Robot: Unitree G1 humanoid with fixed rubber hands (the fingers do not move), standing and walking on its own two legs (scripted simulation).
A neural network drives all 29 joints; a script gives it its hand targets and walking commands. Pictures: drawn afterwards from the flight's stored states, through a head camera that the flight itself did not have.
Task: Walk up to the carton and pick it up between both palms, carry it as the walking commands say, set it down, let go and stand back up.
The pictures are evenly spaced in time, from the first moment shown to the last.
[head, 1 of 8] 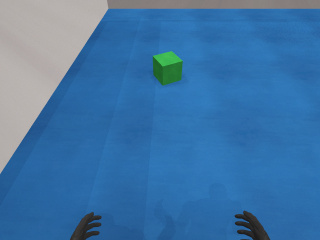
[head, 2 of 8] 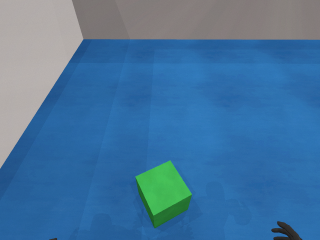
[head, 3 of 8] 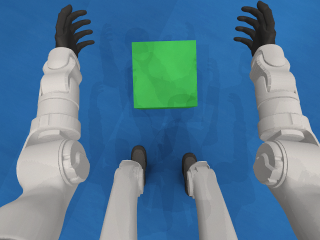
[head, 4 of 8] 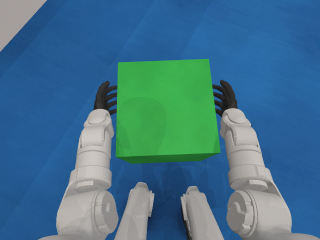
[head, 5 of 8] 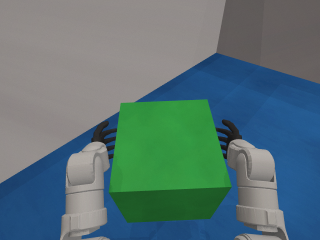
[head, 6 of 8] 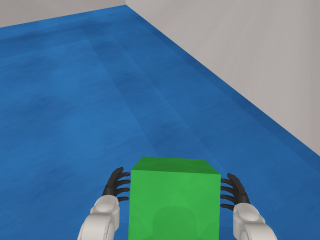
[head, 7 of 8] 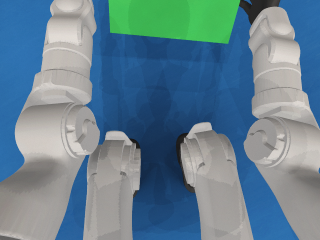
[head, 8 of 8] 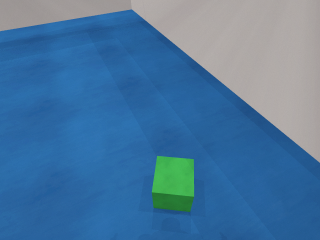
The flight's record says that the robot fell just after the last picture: no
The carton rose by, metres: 0.70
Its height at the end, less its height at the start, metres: +0.00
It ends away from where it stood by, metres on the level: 0.43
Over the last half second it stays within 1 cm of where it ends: yes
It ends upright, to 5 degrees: yes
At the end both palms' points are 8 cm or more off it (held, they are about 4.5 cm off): yes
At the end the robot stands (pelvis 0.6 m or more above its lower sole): yes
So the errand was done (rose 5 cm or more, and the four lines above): yes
